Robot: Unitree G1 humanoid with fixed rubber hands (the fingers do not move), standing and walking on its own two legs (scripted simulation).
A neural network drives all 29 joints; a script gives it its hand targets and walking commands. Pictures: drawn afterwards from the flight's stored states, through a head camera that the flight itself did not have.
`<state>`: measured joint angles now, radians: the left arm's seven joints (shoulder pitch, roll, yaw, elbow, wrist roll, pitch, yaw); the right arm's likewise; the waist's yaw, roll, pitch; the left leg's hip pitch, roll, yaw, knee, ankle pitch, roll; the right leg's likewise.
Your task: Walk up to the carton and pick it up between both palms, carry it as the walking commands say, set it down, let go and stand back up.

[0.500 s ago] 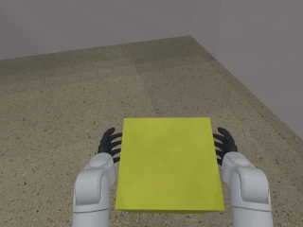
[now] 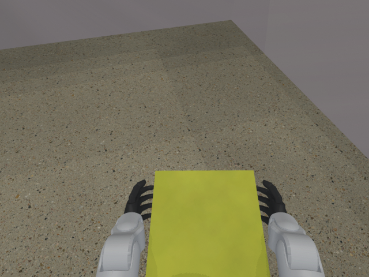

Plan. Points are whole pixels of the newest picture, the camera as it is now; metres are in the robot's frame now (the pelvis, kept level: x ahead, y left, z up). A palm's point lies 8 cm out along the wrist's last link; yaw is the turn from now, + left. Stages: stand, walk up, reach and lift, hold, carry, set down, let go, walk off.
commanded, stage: set down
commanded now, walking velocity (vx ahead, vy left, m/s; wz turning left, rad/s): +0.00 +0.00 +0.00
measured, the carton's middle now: (203, 230) +0.23 -0.01 -0.08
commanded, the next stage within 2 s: none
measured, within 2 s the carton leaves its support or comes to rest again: neither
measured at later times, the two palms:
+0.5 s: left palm (150, 217) +0.25 +0.11 -0.06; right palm (275, 217) +0.25 -0.18 -0.06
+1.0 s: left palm (148, 223) +0.27 +0.13 -0.17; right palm (253, 219) +0.28 -0.16 -0.16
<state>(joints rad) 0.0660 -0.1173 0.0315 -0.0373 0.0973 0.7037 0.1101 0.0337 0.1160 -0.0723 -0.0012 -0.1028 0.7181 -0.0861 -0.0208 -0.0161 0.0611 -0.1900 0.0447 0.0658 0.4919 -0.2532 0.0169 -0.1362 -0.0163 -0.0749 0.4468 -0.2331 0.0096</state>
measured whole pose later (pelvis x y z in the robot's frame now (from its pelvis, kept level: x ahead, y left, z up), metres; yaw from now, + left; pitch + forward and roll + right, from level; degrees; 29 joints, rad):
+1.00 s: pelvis -0.04 -0.03 -0.03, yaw +0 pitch +29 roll +0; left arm -0.35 -0.04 0.19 0.58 0.16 -0.12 0.16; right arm -0.36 0.09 -0.08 0.55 -0.14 -0.12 -0.26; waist 0.01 -0.02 0.08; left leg -0.94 0.03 0.02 0.62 -0.18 -0.01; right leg -0.93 0.00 -0.03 0.66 -0.22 -0.03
